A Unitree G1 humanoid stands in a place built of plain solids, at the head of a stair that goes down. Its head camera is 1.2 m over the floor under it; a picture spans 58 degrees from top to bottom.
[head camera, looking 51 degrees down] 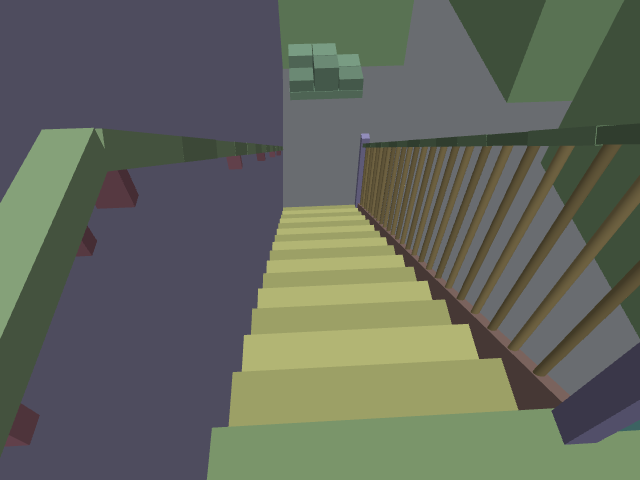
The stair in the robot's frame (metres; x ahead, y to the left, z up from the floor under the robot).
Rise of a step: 0.18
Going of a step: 0.22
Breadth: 0.90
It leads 3 degrees to the left of straight ahead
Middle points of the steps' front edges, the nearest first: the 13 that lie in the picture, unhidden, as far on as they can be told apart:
0.36 -0.17 0.00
0.58 -0.16 -0.18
0.81 -0.15 -0.36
1.03 -0.14 -0.55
1.26 -0.12 -0.73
1.48 -0.11 -0.91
1.71 -0.10 -1.09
1.93 -0.09 -1.27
2.15 -0.07 -1.46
2.38 -0.06 -1.64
2.60 -0.05 -1.82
2.83 -0.04 -2.00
3.05 -0.03 -2.18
